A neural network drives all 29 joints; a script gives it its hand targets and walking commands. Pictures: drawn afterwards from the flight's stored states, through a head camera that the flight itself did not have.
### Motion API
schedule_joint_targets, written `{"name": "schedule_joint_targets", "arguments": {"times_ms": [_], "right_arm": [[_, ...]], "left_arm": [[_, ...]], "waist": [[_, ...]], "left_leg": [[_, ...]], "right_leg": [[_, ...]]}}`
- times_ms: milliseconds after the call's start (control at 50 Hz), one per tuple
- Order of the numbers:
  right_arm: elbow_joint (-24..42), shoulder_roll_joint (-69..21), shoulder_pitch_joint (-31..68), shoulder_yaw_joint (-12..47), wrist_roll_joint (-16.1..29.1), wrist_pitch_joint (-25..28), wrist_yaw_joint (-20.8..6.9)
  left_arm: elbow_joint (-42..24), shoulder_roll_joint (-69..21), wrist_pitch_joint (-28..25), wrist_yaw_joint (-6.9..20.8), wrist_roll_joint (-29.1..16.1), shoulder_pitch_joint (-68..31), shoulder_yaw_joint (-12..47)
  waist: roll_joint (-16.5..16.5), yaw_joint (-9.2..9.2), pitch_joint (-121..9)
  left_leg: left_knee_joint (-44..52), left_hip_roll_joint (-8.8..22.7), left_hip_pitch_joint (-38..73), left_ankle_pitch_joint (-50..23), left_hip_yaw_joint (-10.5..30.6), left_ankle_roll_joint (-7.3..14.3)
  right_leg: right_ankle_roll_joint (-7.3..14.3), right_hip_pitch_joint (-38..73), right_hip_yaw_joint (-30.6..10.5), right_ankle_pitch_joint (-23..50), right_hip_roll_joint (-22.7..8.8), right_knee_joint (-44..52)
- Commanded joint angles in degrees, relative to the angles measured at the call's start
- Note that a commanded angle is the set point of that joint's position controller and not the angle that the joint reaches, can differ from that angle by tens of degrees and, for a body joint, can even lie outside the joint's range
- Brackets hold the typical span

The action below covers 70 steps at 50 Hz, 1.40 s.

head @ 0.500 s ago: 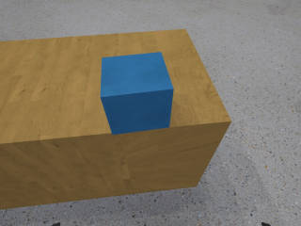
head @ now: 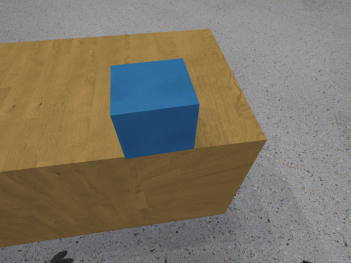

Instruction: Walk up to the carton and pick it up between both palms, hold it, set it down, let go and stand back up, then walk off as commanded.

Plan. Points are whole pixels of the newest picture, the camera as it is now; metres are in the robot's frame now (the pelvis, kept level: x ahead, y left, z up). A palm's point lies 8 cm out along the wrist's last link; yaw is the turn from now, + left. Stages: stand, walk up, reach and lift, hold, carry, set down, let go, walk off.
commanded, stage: walk up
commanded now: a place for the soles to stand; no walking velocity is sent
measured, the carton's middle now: (154, 108) +0.51 +0.07 +0.04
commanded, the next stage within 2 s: none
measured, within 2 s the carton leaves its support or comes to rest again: neither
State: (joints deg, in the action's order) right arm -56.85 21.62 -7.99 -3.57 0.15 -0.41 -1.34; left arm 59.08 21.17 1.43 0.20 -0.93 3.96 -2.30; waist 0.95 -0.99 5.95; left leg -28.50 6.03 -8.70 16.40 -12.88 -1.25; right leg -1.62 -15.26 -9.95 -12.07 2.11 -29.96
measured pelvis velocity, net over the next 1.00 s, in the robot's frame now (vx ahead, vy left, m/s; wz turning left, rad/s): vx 0.13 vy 0.07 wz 0.02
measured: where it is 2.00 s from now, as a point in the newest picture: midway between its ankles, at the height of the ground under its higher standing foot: outside the picture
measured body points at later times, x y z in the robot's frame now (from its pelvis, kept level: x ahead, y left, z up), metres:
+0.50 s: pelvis +0.06 +0.08 -0.02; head +0.08 +0.10 +0.43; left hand +0.13 +0.40 -0.15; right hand +0.12 -0.24 -0.11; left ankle +0.08 +0.18 -0.74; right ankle +0.07 -0.09 -0.69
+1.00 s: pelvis +0.13 +0.07 +0.00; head +0.16 +0.08 +0.45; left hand +0.31 +0.36 -0.11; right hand +0.21 -0.24 -0.11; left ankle +0.09 +0.18 -0.74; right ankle +0.15 -0.07 -0.74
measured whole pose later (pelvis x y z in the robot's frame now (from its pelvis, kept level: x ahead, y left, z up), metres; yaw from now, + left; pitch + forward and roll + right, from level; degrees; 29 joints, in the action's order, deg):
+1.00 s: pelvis +0.13 +0.07 +0.00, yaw +1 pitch -4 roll -1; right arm -53.4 22.2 -9.4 -1.2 1.5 0.8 0.5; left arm 56.6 20.1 1.0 -0.2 -0.5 -3.9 -0.7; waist 0.1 -2.0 7.4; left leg -27.9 0.8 -5.4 18.9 -1.5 0.5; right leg -1.9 -9.9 2.3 -12.0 -2.2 -25.6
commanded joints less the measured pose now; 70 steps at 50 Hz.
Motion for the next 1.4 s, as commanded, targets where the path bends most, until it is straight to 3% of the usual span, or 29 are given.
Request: {"name": "schedule_joint_targets", "arguments": {"times_ms": [0,40,60,80,100,120,140,160,200,280,300,320,340,360,380,400,440,480,520,600,640,680,700,720,740,800,860,880,1380], "right_arm": [[5.59,15.09,3.77,-3.84,-0.87,1.28,0.76],[5.88,13.63,3.96,-3.51,-0.16,0.93,0.52],[5.80,11.84,3.91,-3.36,0.21,0.40,0.47],[6.10,11.88,1.96,-3.30,0.75,0.53,0.45],[7.02,12.49,-1.38,-4.66,-1.18,0.80,-0.17],[8.28,11.96,1.71,-4.88,-1.46,0.63,-0.56],[9.45,10.54,3.99,-4.98,-1.88,0.05,-1.11],[11.70,11.14,4.18,-4.91,-2.05,0.06,-1.48],[12.34,11.46,-0.25,-5.72,-1.19,0.46,-1.25],[13.82,11.36,-2.73,-5.97,-1.78,1.16,-0.97],[12.78,10.57,-6.61,-5.50,-1.46,1.34,-1.03],[11.31,8.62,-12.56,-5.67,-1.30,0.98,-0.85],[10.05,10.18,-17.09,-6.77,-1.93,1.31,0.05],[10.30,14.49,-19.63,-7.22,-2.76,1.23,0.52],[13.76,19.12,-15.94,-7.49,-3.35,1.58,0.77],[15.97,19.31,-11.88,-7.17,-3.03,1.31,0.84],[18.72,16.09,-6.92,-5.61,-2.33,1.66,1.81],[19.24,14.78,-5.11,-4.12,-1.60,2.44,2.87],[18.69,12.48,-6.72,-2.90,-1.29,2.69,2.64],[17.37,13.77,-11.40,-1.93,-0.03,2.37,3.08],[16.56,14.23,-11.08,-2.23,0.75,2.12,3.13],[16.04,13.01,-10.51,-1.55,2.06,2.14,2.90],[15.92,11.88,-11.46,-1.09,1.68,2.14,2.85],[13.86,12.91,-12.23,-1.01,1.68,2.05,3.07],[13.53,13.62,-10.70,-1.07,1.34,2.05,3.27],[10.56,13.66,-7.43,-1.41,1.40,2.36,2.70],[8.01,12.62,-6.34,-0.86,1.76,2.34,2.53],[6.71,13.15,-6.11,-1.05,1.55,2.28,2.51],[-1.81,11.04,2.43,-0.28,0.15,3.03,2.37]], "left_arm": [[-3.18,11.21,-0.97,-0.81,-0.31,0.39,-2.10],[-3.87,13.44,-1.37,-0.90,0.39,-0.38,-2.59],[-3.65,14.35,-1.17,-0.85,0.62,-2.45,-2.58],[-3.94,15.43,-1.32,-0.97,0.68,-2.27,-2.94],[-4.37,15.43,-1.90,-1.23,1.88,6.43,-4.53],[-3.04,16.86,-2.24,-1.37,2.63,10.65,-5.08],[-3.01,17.78,-2.21,-2.16,3.07,10.72,-5.67],[-4.36,18.84,-2.33,-2.46,2.97,10.71,-6.28],[-7.16,18.09,-3.41,-3.21,2.86,6.79,-5.77],[-10.70,16.11,-4.06,-2.74,2.68,5.49,-6.34],[-11.80,15.48,-3.53,-2.36,2.32,2.49,-6.10],[-12.60,14.98,-3.11,-2.10,2.61,-0.94,-5.97],[-12.59,12.82,-2.65,-2.23,1.89,-1.18,-4.70],[-13.29,8.03,-2.61,-2.50,2.01,0.95,-3.05],[-15.16,6.74,-2.19,-3.16,1.82,4.61,-3.00],[-15.54,12.73,-1.41,-3.48,1.92,5.04,-5.07],[-15.06,12.92,-0.91,-1.94,2.07,6.38,-5.21],[-12.99,10.80,-0.68,-1.04,2.63,10.49,-4.94],[-12.31,10.11,-1.12,-0.58,2.27,8.97,-4.16],[-13.79,9.26,-0.67,-0.70,2.22,2.80,-2.86],[-13.45,9.54,-0.83,-0.57,2.04,2.79,-2.65],[-12.60,14.09,-1.34,-1.10,2.14,2.32,-3.18],[-12.90,14.99,-1.37,-0.76,1.68,-1.01,-3.12],[-12.03,14.47,-0.96,-0.54,1.26,-1.72,-2.69],[-11.43,12.91,-1.11,-0.89,0.99,-1.65,-1.96],[-9.10,11.36,-1.13,-1.06,0.49,-4.43,-1.37],[-6.92,12.60,-1.18,-1.20,0.36,-4.05,-1.32],[-5.73,13.10,-1.24,-1.05,0.52,-5.40,-1.64],[2.51,8.79,-3.64,-0.50,0.22,-4.27,-1.66]], "waist": [[-7.56,0.89,-6.14],[-5.46,0.72,-5.42],[0.65,0.12,-4.78],[-0.47,-0.45,-6.67],[1.57,1.21,-10.44],[6.39,4.15,-8.84],[9.21,6.03,-2.77],[9.08,5.72,-2.29],[6.38,3.20,-1.70],[11.69,1.79,-3.03],[11.89,0.34,-4.58],[12.94,-4.28,-5.61],[3.01,-6.95,-7.40],[-10.71,-7.79,-4.08],[-22.78,-4.78,-3.66],[-12.10,-3.52,-0.66],[-5.84,-0.38,5.91],[-10.83,1.55,1.91],[-7.94,0.86,-1.03],[-10.93,-1.23,-2.28],[-9.97,-0.48,-4.68],[-6.48,-0.01,-8.52],[-0.65,-1.08,-11.27],[-2.68,-1.25,-11.76],[-4.54,-0.03,-11.37],[1.76,0.47,-9.92],[-2.95,0.68,-10.65],[-0.38,0.85,-9.93],[-1.38,0.56,-6.48]], "left_leg": [[8.57,10.30,2.26,-1.14,8.40,7.92],[5.16,6.39,1.74,1.52,7.01,5.16],[3.03,4.32,2.71,0.35,6.09,3.87],[2.16,3.17,4.25,-1.56,6.20,4.02],[-4.59,0.69,2.50,14.39,3.38,4.83],[-10.51,-2.02,-5.77,19.45,4.26,4.29],[-19.24,-4.43,-18.57,23.52,9.39,3.54],[-24.81,-2.32,-24.04,21.03,13.86,3.60],[-26.53,-0.03,-27.49,15.62,17.37,2.39],[-14.53,0.98,-18.76,10.48,16.91,1.28],[-9.94,-0.44,-6.59,6.91,13.35,1.20],[-4.66,-2.78,4.69,-1.42,9.95,1.88],[-6.26,-5.24,17.83,-3.41,7.79,1.97],[4.77,1.50,15.42,5.70,19.16,3.10],[17.39,16.22,7.29,14.46,43.08,8.25],[19.94,19.84,-6.35,28.97,48.85,15.85],[18.81,14.44,-10.48,29.45,39.72,13.30],[15.03,12.12,-8.68,12.24,31.41,11.73],[11.05,9.36,-5.33,-4.02,26.37,9.69],[1.18,8.29,-0.71,-41.28,21.89,6.86],[-2.53,7.26,1.13,-48.19,19.30,6.17],[-4.25,5.91,-5.42,-38.53,18.43,2.64],[-2.12,2.29,-5.54,-26.52,17.61,0.93],[1.68,2.29,-2.14,-24.79,16.31,0.26],[1.30,2.36,-0.41,-27.65,17.03,1.15],[1.23,3.20,-0.69,-32.45,17.63,2.93],[1.74,2.41,-0.27,-33.89,16.35,2.49],[2.05,2.42,-1.61,-34.15,16.44,2.06],[12.02,1.58,-0.59,-7.92,18.57,2.93]], "right_leg": [[2.69,0.11,0.41,8.72,-2.85,-0.76],[3.83,-1.22,-3.27,10.71,-4.37,3.56],[4.44,-3.44,-5.42,10.38,-5.49,6.32],[4.81,-2.32,-6.51,12.73,-5.70,5.68],[8.54,3.31,-9.40,-11.93,-6.61,6.78],[10.88,6.73,-19.86,-27.74,-8.98,13.59],[13.89,9.84,-30.57,-35.33,-12.89,19.19],[16.87,11.90,-34.27,-35.80,-16.01,20.31],[17.17,15.01,-29.17,-24.09,-17.02,16.82],[13.33,8.93,-18.97,-13.07,-16.20,13.45],[11.43,1.33,-10.76,-14.18,-11.10,10.07],[9.37,-8.29,-6.61,-14.40,-8.88,4.77],[6.82,-19.45,-3.00,-14.90,-5.67,-5.05],[4.90,-24.40,3.98,-17.90,0.78,-19.34],[1.89,-26.45,5.40,-29.33,4.85,-29.19],[2.30,-17.54,-0.63,-28.19,0.47,-33.89],[1.80,-18.18,-0.06,-17.73,-3.06,-32.49],[0.60,-12.98,4.33,-12.23,-5.94,-27.33],[0.45,-8.65,5.78,-12.66,-5.30,-20.49],[0.10,-2.78,10.34,-8.99,-3.07,-7.65],[0.75,1.87,9.39,1.72,-4.01,-1.12],[2.59,13.81,4.19,21.79,-9.35,3.72],[4.21,15.11,0.49,25.87,-12.62,0.67],[4.53,12.84,3.50,24.50,-11.68,-2.06],[5.18,12.94,3.39,25.85,-10.99,-2.55],[4.22,14.17,5.93,27.35,-10.42,0.16],[4.28,16.99,6.11,30.49,-11.52,1.83],[4.06,17.70,7.06,31.57,-11.15,2.22],[2.56,9.61,7.55,4.16,-10.92,15.29]]}}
